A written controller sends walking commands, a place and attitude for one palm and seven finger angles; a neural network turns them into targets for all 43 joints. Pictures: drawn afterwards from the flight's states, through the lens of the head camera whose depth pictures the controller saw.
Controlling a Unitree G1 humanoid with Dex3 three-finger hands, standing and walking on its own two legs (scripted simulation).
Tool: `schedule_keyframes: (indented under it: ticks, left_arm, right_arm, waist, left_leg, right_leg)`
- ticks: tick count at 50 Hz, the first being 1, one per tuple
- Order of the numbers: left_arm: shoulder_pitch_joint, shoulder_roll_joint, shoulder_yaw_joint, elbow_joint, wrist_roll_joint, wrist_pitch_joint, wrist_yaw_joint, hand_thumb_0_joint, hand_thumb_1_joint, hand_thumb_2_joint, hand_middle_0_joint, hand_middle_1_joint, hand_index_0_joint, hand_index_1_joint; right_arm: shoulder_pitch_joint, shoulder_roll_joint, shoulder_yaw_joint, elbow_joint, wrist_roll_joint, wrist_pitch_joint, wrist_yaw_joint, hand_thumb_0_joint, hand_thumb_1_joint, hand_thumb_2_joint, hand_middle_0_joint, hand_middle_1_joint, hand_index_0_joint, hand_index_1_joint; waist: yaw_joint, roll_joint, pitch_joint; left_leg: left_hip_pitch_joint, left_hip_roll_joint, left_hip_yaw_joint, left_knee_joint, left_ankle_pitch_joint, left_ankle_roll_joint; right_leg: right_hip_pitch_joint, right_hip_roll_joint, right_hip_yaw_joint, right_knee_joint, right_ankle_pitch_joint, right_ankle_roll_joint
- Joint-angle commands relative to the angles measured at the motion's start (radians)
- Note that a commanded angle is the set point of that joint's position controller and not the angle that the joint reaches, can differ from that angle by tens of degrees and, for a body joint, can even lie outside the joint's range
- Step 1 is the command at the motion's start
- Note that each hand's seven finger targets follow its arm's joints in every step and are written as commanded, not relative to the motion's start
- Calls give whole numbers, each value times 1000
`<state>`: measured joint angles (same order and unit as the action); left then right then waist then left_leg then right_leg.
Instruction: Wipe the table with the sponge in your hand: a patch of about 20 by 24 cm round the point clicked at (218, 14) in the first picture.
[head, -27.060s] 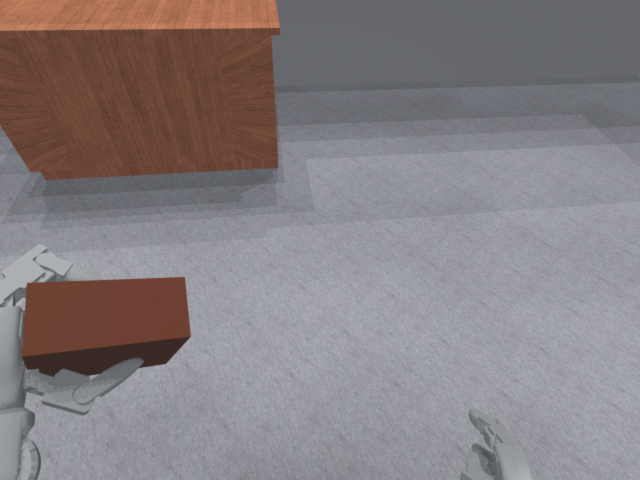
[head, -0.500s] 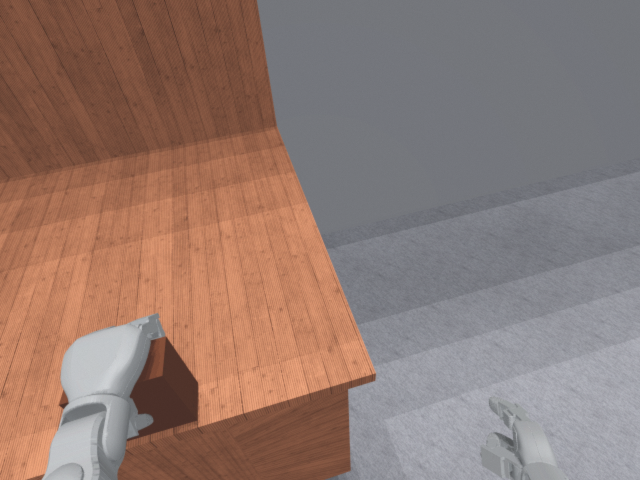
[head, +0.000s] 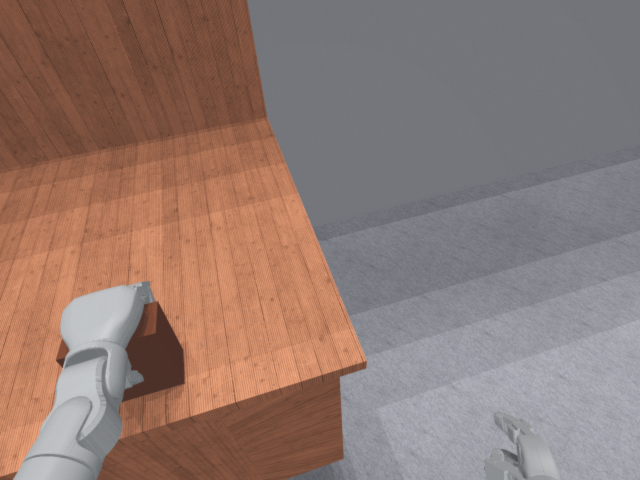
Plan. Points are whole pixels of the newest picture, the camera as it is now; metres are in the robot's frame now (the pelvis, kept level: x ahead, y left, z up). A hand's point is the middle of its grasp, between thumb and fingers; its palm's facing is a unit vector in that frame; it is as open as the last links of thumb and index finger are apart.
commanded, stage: wipe forward along the first lane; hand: left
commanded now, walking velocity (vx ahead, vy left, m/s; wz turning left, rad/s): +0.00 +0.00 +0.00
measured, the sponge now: (133, 363) +0.25 +0.31 -0.02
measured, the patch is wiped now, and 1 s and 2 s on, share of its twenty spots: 0.00 0.20 0.20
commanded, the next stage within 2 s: slide across to the middle lane in 1.26 s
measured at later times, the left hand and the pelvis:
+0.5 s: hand (129, 305) +0.31 +0.32 +0.03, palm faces -0.12 -0.02 -0.99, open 10.0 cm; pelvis +0.00 +0.00 -0.01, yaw +0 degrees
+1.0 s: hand (130, 276) +0.37 +0.35 +0.03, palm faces -0.14 +0.01 -0.99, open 10.0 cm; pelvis +0.00 +0.01 -0.01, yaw +0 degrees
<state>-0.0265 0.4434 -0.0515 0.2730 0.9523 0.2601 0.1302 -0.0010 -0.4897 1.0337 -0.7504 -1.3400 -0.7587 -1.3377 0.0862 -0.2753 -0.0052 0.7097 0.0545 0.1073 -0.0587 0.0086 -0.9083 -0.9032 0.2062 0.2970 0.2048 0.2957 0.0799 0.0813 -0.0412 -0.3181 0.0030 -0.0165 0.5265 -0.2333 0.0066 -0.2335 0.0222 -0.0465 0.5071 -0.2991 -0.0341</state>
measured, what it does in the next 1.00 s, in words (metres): stands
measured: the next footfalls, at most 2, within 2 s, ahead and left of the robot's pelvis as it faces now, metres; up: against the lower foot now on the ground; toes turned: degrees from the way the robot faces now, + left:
none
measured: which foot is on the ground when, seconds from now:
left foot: down 0.00-1.00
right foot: down 0.00-1.00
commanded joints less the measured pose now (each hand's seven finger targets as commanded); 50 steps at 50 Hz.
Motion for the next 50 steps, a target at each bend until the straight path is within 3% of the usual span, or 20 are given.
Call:
schedule_keyframes:
  ticks: [1, 7, 8, 12, 15, 17, 20, 23, 24, 28, 33, 43, 45, 47, 50]
  left_arm:
    - [-217, 196, 78, -23, 23, -22, 25, 0, 100, 1300, -1200, -1600, -1200, -1600]
    - [-331, 198, 71, 67, 24, -51, 32, 0, 100, 1300, -1200, -1600, -1200, -1600]
    - [-314, 214, 82, 95, 25, -52, 36, 0, 100, 1300, -1200, -1600, -1200, -1600]
    - [-381, 213, 76, 130, 27, -67, 35, 0, 100, 1300, -1200, -1600, -1200, -1600]
    - [-354, 230, 92, 174, 29, -72, 41, 0, 100, 1300, -1200, -1600, -1200, -1600]
    - [-408, 215, 76, 163, 22, -79, 37, 0, 100, 1300, -1200, -1600, -1200, -1600]
    - [-398, 257, 108, 217, 29, -82, 43, 0, 100, 1300, -1200, -1600, -1200, -1600]
    - [-453, 280, 115, 248, 36, -95, 43, 0, 100, 1300, -1200, -1600, -1200, -1600]
    - [-450, 258, 98, 255, 38, -97, 44, 0, 100, 1300, -1200, -1600, -1200, -1600]
    - [-517, 273, 97, 284, 52, -111, 50, 0, 100, 1300, -1200, -1600, -1200, -1600]
    - [-579, 324, 122, 361, 56, -119, 54, 0, 100, 1300, -1200, -1600, -1200, -1600]
    - [-685, 319, 93, 442, 74, -144, 55, 0, 100, 1300, -1200, -1600, -1200, -1600]
    - [-684, 301, 84, 460, 76, -148, 59, 0, 100, 1300, -1200, -1600, -1200, -1600]
    - [-724, 336, 114, 471, 78, -159, 63, 0, 100, 1300, -1200, -1600, -1200, -1600]
    - [-758, 314, 86, 508, 84, -165, 76, 0, 100, 1300, -1200, -1600, -1200, -1600]
  right_arm:
    - [-123, -126, -49, -147, 3, -47, -5, 0, -900, -900, 200, 300, 200, 300]
    - [-86, -132, -57, -136, 10, -48, -10, 0, -900, -900, 200, 300, 200, 300]
    - [-74, -138, -59, -133, 8, -49, -11, 0, -900, -900, 200, 300, 200, 300]
    - [-55, -139, -64, -129, 12, -44, -9, 0, -900, -900, 200, 300, 200, 300]
    - [-35, -146, -68, -126, 10, -38, -6, 0, -900, -900, 200, 300, 200, 300]
    - [-37, -142, -67, -131, 15, -36, -3, 0, -900, -900, 200, 300, 200, 300]
    - [-16, -151, -69, -124, 12, -32, -1, 0, -900, -900, 200, 300, 200, 300]
    - [-3, -154, -67, -120, 12, -28, -1, 0, -900, -900, 200, 300, 200, 300]
    - [2, -150, -69, -124, 12, -28, 1, 0, -900, -900, 200, 300, 200, 300]
    - [20, -150, -71, -119, 12, -22, 2, 0, -900, -900, 200, 300, 200, 300]
    - [42, -158, -71, -108, 14, -11, 0, 0, -900, -900, 200, 300, 200, 300]
    - [80, -161, -73, -102, 13, 9, 11, 0, -900, -900, 200, 300, 200, 300]
    - [87, -161, -76, -105, 12, 13, 16, 0, -900, -900, 200, 300, 200, 300]
    - [89, -165, -76, -98, 13, 16, 14, 0, -900, -900, 200, 300, 200, 300]
    - [110, -167, -78, -92, 12, 19, 17, 0, -900, -900, 200, 300, 200, 300]
  waist:
    - [-26, -116, -108]
    - [-52, -140, -115]
    - [-45, -136, -118]
    - [-55, -158, -177]
    - [-49, -148, -195]
    - [-62, -137, -199]
    - [-58, -151, -182]
    - [-71, -157, -165]
    - [-70, -142, -161]
    - [-77, -120, -178]
    - [-85, -144, -210]
    - [-97, -82, -236]
    - [-98, -98, -234]
    - [-98, -103, -244]
    - [-113, -127, -240]
  left_leg:
    - [42, -51, 6, -38, 72, 52]
    - [5, -46, 10, -22, 33, 53]
    - [-3, -49, 11, -16, 26, 54]
    - [-15, -44, 12, 1, 56, 55]
    - [-26, -46, 17, 23, 81, 57]
    - [-29, -44, 14, 22, 86, 56]
    - [-47, -43, 15, 33, 80, 59]
    - [-63, -43, 12, 35, 69, 60]
    - [-65, -44, 15, 35, 58, 60]
    - [-56, -41, 13, 41, 59, 61]
    - [-78, -40, 12, 53, 62, 62]
    - [-60, -32, 0, 61, 92, 60]
    - [-65, -30, -1, 66, 91, 60]
    - [-69, -25, -7, 62, 99, 59]
    - [-79, -24, -10, 68, 83, 60]
  right_leg:
    - [-38, 15, 58, -89, 171, -17]
    - [-82, 16, 55, -78, 122, -13]
    - [-84, 15, 55, -76, 115, -12]
    - [-69, 13, 53, -54, 167, -10]
    - [-58, 9, 55, -43, 227, -10]
    - [-63, 9, 54, -38, 233, -10]
    - [-74, 9, 51, -36, 238, -8]
    - [-92, 10, 47, -32, 217, -6]
    - [-101, 9, 43, -33, 203, -6]
    - [-124, 11, 39, -28, 177, -10]
    - [-114, 10, 41, -20, 190, -7]
    - [-157, 15, 26, -6, 193, -18]
    - [-170, 16, 21, -6, 190, -18]
    - [-172, 18, 23, -3, 189, -22]
    - [-198, 20, 16, 2, 169, -18]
